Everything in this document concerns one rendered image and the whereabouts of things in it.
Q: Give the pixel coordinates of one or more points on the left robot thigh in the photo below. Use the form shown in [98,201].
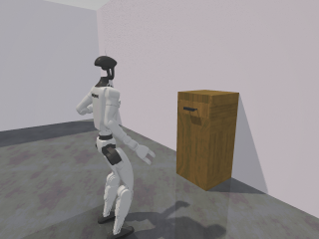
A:
[113,179]

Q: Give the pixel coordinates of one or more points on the robot right hand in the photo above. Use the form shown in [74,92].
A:
[142,152]

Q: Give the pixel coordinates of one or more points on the right robot upper arm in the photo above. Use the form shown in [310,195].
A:
[112,97]

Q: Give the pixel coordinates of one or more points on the handle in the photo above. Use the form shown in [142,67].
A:
[189,109]

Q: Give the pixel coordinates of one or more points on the drawer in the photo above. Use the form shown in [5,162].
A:
[202,108]

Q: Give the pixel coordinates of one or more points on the left robot foot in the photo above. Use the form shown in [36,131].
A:
[102,218]

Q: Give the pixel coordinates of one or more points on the robot right forearm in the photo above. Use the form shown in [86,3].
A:
[118,132]

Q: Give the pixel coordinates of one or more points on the robot left forearm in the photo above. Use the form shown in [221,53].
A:
[90,109]

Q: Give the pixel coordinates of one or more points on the left robot upper arm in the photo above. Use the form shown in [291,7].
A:
[81,108]

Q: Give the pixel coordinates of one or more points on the cabinet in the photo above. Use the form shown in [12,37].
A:
[205,147]

